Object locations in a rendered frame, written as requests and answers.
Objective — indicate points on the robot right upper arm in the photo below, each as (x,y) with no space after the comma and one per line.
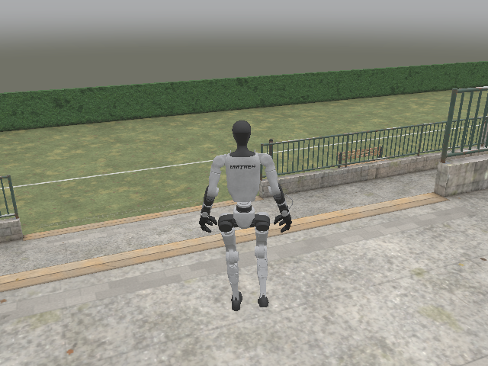
(271,174)

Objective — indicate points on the robot left upper arm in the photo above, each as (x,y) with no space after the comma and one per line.
(218,162)

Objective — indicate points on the right robot hand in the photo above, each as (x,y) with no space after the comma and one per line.
(286,220)

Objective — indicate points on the right robot forearm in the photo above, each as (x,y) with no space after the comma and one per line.
(281,202)

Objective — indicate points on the left robot forearm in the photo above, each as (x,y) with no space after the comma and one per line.
(207,204)

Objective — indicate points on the left robot shin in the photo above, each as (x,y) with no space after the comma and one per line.
(233,275)

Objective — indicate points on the robot right foot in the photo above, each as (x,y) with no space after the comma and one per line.
(263,301)

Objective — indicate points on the left robot hand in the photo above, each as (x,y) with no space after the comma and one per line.
(208,221)

